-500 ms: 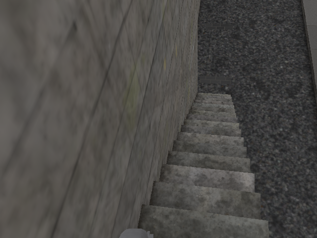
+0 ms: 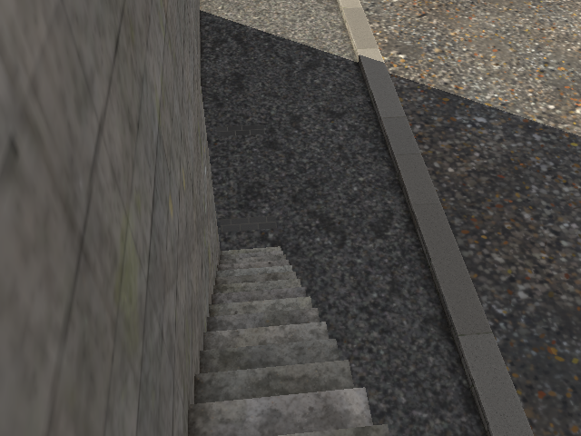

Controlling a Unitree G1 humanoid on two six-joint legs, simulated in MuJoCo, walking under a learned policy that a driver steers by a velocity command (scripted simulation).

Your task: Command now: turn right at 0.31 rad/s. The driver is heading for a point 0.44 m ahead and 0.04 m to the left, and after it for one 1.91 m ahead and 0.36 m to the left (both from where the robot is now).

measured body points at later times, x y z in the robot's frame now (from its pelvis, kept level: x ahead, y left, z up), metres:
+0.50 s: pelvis +0.08 -0.04 -0.14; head +0.07 -0.06 +0.31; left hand +0.40 +0.08 -0.16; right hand -0.06 -0.29 -0.28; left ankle +0.06 +0.21 -0.84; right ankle +0.04 -0.20 -0.63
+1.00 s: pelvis +0.34 -0.05 -0.28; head +0.30 +0.02 +0.17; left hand +0.45 +0.22 -0.42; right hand +0.35 -0.39 -0.34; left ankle +0.47 -0.01 -1.01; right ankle +0.15 -0.22 -0.63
